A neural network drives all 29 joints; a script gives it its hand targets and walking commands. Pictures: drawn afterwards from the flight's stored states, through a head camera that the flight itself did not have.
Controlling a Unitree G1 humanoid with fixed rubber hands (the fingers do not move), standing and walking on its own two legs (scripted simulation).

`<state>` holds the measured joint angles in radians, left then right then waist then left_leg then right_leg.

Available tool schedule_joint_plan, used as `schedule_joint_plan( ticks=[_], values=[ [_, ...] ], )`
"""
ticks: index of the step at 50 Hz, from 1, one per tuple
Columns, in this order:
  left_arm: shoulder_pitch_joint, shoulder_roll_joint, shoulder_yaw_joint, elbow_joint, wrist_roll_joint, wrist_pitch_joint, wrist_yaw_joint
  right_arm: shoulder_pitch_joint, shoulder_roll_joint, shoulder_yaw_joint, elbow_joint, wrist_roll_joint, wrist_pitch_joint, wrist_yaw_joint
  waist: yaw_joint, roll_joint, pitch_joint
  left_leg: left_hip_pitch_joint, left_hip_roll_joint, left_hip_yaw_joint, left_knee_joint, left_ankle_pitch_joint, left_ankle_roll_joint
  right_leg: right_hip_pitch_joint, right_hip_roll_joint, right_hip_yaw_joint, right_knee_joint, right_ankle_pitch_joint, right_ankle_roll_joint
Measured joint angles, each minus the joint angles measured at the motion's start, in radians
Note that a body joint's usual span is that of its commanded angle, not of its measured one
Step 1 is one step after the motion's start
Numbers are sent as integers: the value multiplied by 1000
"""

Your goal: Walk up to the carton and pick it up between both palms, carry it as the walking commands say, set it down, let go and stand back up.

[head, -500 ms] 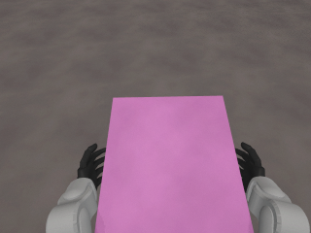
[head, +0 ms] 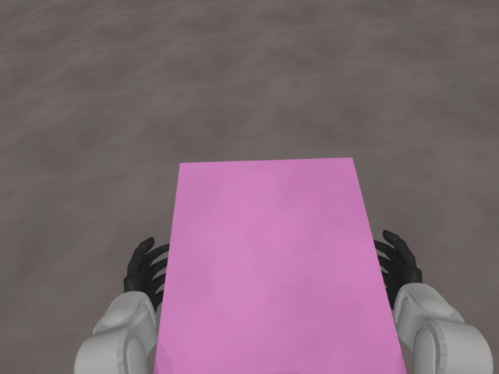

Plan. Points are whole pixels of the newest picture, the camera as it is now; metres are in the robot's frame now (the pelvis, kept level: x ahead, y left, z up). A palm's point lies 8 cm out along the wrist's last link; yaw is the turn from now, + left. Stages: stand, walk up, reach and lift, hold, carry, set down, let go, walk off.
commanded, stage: carry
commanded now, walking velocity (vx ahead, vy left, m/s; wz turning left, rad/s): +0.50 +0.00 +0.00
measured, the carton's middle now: (268, 285) +0.27 +0.01 -0.01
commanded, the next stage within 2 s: none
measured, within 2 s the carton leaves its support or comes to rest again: neither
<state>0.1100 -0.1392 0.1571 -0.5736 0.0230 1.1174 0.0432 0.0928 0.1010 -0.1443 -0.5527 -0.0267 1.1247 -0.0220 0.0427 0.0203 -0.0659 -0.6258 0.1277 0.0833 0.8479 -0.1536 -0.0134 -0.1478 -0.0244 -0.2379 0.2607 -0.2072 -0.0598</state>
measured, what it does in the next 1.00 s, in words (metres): walks ahead: left foot, then right foot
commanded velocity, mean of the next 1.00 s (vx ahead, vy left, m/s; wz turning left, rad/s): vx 0.50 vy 0.00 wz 0.00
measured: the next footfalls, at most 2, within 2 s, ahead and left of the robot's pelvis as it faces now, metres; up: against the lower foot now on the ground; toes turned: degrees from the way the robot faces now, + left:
left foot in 0.24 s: +0.38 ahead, +0.12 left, +0.00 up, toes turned +10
right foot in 0.76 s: +0.76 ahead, -0.10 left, +0.00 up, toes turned -13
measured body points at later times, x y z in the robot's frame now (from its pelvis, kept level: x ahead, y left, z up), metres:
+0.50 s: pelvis +0.36 +0.05 +0.00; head +0.39 +0.07 +0.45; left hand +0.61 +0.20 +0.06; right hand +0.58 -0.15 +0.08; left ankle +0.34 +0.12 -0.75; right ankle +0.39 -0.11 -0.68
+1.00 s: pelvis +0.71 -0.03 +0.00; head +0.73 -0.05 +0.45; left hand +0.93 +0.16 +0.07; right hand +0.96 -0.20 +0.05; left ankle +0.70 +0.13 -0.67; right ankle +0.72 -0.09 -0.75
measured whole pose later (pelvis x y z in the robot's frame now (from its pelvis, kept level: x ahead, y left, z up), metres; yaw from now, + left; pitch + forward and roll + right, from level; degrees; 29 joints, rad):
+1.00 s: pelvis +0.71 -0.03 +0.00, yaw +1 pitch +4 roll +1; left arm 0.10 -0.14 0.16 -0.57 0.04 1.14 0.03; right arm 0.09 0.11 -0.15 -0.56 -0.04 1.16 -0.02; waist 0.03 0.02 -0.05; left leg -0.56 0.12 0.06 1.03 -0.23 -0.02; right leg -0.24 -0.03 -0.26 0.34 -0.18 -0.08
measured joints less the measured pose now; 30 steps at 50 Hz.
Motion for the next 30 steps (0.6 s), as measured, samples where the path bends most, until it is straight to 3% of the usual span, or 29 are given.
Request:
schedule_joint_plan(
  ticks=[7, 11, 12, 14, 16, 18, 25, 30],
  values=[
    [-13, 2, 3, -29, -2, -16, -24, 9, 31, -7, -68, -19, -5, 1, -4, 2, 11, -14, -17, 92, -283, 160, 21, 210, -5, 28, -92, -99, 52],
    [-19, 6, 0, -45, 3, -2, -26, 7, 33, -7, -80, -22, 2, 3, -1, -19, -2, 85, -59, 161, -386, 147, 41, 306, -30, 54, -41, -224, 97],
    [-22, 13, 0, -47, 7, 0, -27, 1, 36, -5, -73, -21, 1, 2, -11, -37, -4, 113, -77, 177, -387, 144, 70, 306, -53, 59, 29, -273, 104],
    [-39, 35, 5, -32, 12, 12, -28, -30, 33, 4, -39, -24, 9, -6, -37, -67, -1, 106, -93, 193, -296, 56, 113, 174, -100, 92, 364, -263, 88],
    [-52, 48, 5, -16, 11, 22, -25, -43, 31, 7, -17, -27, 13, -10, -46, -54, 7, 131, -84, 191, -295, -1, 116, -25, -67, 171, 730, -245, 75],
    [-51, 46, -2, -10, 12, 25, -23, -33, 32, -1, -19, -23, 15, -10, -51, -48, 21, 192, -84, 190, -356, -5, 99, -178, -50, 195, 882, -191, 67],
    [-22, 11, -16, -34, 19, 7, -24, 13, 37, -27, -62, 1, 4, -1, -74, -41, 34, 443, -103, 158, -585, -22, 83, -464, -95, 157, 667, 34, 71],
    [-14, 3, -15, -69, 33, 12, -24, 1, 35, -23, -66, 0, 3, 11, -58, -39, 21, 619, -102, 145, -681, -77, 49, -522, -101, 112, 439, 190, 71]
  ],
)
